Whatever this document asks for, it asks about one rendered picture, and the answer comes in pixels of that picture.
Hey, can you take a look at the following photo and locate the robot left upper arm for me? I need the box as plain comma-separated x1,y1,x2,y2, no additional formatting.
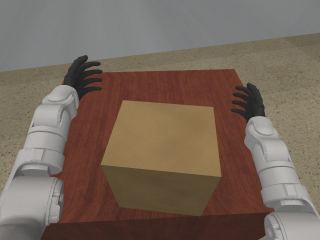
0,176,64,240

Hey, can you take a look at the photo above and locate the robot right upper arm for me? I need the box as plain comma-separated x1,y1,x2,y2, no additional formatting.
264,212,320,240

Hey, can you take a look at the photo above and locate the right robot forearm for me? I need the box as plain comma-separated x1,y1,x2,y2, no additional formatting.
244,116,320,220

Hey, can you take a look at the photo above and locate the pedestal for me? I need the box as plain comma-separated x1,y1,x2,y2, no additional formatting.
41,69,275,240

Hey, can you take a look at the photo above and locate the left robot hand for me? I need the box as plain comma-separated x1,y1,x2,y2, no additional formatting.
63,55,103,101

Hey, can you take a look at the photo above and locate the right robot hand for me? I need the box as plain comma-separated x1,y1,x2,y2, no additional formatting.
231,82,266,123

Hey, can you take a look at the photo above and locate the left robot forearm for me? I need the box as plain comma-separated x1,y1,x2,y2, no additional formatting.
0,85,80,214

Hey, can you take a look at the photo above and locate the carton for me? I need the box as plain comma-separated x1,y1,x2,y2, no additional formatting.
100,100,222,217

